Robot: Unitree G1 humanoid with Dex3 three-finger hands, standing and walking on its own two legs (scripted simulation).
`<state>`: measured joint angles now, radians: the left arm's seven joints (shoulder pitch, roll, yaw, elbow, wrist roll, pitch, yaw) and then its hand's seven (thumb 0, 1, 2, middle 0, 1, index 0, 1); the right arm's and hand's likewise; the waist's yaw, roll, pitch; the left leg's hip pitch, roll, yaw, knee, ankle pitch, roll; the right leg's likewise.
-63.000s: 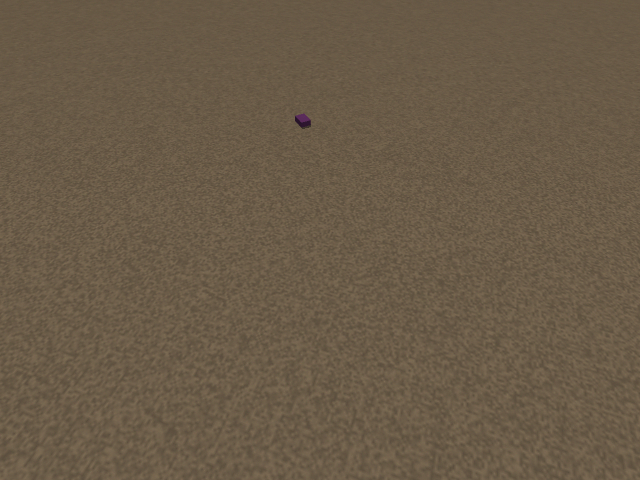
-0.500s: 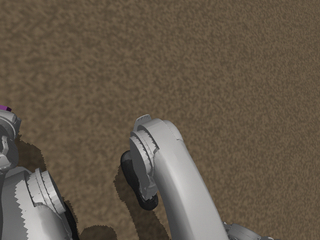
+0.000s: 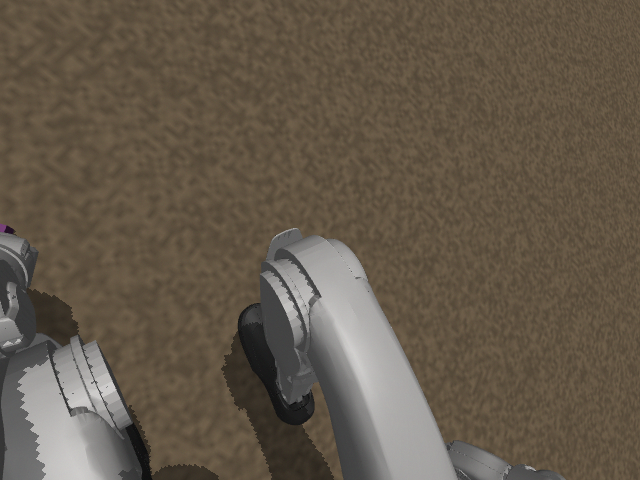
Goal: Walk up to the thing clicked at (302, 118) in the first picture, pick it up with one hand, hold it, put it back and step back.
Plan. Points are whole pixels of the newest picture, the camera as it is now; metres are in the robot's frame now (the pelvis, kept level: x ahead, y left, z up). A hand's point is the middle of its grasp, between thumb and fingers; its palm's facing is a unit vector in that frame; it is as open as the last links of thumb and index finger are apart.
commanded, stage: open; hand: left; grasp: from above
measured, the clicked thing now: out of the picture +0.45 +0.22 -0.28
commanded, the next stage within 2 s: withdraw in 0.46 s
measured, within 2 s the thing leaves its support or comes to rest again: neither
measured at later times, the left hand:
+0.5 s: hand out of the picture +0.44 +0.22 -0.25, palm faces -0.10 -0.48 -0.87, open 13.1 cm
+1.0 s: hand out of the picture +0.45 +0.29 -0.12, palm faces -0.19 -0.25 -0.95, open 14.0 cm
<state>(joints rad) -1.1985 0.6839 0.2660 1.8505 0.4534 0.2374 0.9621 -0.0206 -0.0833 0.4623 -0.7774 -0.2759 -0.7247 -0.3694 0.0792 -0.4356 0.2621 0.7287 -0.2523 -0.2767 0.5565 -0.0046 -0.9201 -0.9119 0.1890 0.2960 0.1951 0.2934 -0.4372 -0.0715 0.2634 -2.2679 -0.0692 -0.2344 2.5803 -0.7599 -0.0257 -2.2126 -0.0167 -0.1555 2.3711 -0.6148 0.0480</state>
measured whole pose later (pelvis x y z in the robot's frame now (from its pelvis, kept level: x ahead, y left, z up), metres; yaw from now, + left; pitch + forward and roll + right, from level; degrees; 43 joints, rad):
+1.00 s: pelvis +0.01 +0.00 +0.04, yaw +2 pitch +34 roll -9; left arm -0.99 0.49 0.05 1.39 0.71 0.36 0.63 0.00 -0.52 0.98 -0.17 -0.90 -0.14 -0.93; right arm 0.14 -0.38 0.06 0.82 -0.09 -0.16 0.50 0.00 -0.93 -0.91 0.19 0.30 0.20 0.29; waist -0.23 0.09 -0.05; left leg -2.27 -0.04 -0.13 2.42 -0.75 0.00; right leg -2.25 -0.01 -0.07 2.27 -0.62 0.05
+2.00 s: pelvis +0.01 -0.02 +0.15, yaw +8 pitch +35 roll -1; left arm -0.47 0.22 -0.21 0.87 0.63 0.12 0.29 0.00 0.30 0.99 -0.23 -0.58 -0.23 -0.59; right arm 0.11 -0.28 -0.06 0.71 -0.02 -0.04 0.13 0.00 -0.90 -0.90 0.20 0.30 0.20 0.29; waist -0.07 0.05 -0.24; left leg -1.91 -0.01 -0.04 2.02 -0.72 -0.01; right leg -1.95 0.00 0.00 1.97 -0.62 0.01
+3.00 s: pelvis +0.09 +0.01 +0.42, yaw +10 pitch +11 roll -3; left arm 0.52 0.23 0.03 -0.14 -0.07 0.46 0.04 0.01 0.91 0.90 -0.20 -0.29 -0.20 -0.29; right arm 0.30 -0.22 0.04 0.49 0.02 -0.19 -0.18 0.01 -0.90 -0.90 0.20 0.30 0.20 0.29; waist -0.04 0.04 -0.20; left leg -0.67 0.00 -0.07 1.00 -0.52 0.00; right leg -0.67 0.00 -0.04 0.93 -0.44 0.02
